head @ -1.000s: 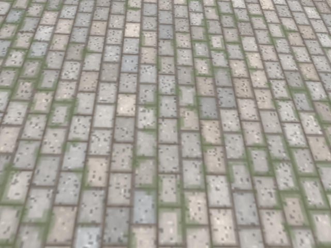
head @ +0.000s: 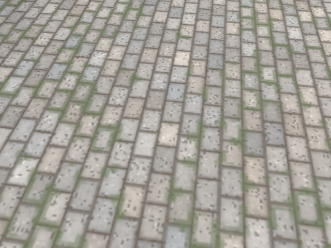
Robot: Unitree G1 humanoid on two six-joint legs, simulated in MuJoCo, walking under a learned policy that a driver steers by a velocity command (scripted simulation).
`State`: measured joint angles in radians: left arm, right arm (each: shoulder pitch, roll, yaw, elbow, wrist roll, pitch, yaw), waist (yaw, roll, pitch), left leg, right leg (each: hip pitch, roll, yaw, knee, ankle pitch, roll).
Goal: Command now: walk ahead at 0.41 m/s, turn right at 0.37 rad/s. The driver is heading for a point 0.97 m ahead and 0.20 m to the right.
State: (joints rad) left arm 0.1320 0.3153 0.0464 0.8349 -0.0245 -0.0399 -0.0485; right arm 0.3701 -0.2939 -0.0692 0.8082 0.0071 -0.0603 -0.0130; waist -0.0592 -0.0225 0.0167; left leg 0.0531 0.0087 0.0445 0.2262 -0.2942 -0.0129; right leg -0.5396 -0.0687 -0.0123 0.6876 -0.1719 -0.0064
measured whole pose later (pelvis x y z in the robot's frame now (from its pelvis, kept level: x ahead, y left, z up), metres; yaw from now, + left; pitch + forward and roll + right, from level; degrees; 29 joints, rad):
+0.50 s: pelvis +0.26 -0.08 +0.00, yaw -16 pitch +2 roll +1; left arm 0.37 0.29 0.05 0.80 -0.03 -0.05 0.01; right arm 0.04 -0.29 -0.05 0.65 0.00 -0.11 0.02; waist 0.09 0.04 0.04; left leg -0.63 0.04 -0.09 0.53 0.10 -0.05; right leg -0.04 0.11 0.16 0.32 -0.30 -0.09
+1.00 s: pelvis +0.54 -0.15 +0.00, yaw -26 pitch +2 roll +3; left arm 0.06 0.28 0.03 0.66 -0.01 -0.06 -0.03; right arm 0.38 -0.29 -0.06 0.84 0.03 -0.08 0.02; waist -0.11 -0.04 0.04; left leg -0.01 -0.03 0.05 0.24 -0.26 0.01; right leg -0.60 -0.08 0.05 0.62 -0.05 0.00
